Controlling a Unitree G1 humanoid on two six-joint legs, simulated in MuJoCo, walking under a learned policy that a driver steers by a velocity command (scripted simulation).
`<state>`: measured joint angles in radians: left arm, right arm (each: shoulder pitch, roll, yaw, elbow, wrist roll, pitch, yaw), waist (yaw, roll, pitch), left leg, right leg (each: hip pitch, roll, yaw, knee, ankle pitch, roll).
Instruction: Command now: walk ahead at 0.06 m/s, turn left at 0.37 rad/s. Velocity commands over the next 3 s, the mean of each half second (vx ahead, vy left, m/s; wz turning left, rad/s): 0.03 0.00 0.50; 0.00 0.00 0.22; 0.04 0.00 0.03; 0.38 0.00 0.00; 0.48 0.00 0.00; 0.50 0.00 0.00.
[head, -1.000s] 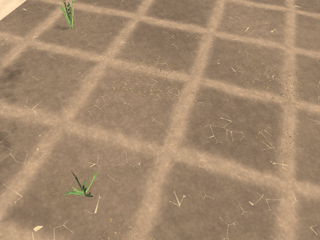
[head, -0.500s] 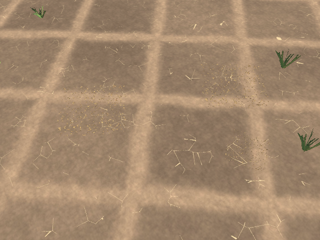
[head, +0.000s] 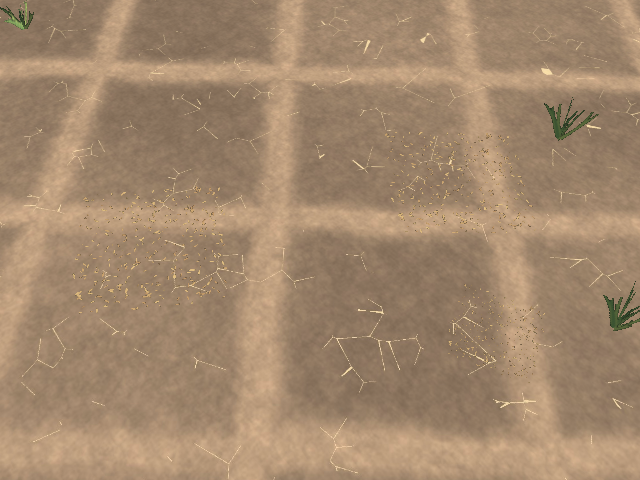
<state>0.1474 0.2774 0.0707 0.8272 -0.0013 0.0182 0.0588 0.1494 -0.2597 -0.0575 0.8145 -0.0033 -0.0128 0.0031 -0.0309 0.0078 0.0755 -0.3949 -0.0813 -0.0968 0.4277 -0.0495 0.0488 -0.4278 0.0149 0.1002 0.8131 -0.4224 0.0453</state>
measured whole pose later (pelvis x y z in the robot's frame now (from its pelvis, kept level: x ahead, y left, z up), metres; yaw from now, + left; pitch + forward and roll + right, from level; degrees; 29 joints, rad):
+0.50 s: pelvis +0.03 -0.03 +0.01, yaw +18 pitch +1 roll +0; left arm 0.16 0.27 0.06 0.79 0.00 0.01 0.04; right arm 0.15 -0.30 -0.07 0.69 0.02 0.06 0.01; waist 0.03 0.01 0.05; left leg -0.42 0.04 0.01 0.80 -0.37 -0.08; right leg -0.20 -0.07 -0.13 0.44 -0.25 0.00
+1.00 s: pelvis +0.03 +0.01 +0.00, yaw +23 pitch +0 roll +1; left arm 0.20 0.27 0.05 0.86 0.01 0.01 0.02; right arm 0.13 -0.23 -0.02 0.78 -0.02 0.00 0.00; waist 0.01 0.00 0.02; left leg -0.23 -0.05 0.00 0.49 -0.25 0.03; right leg -0.23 -0.05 0.01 0.51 -0.27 0.04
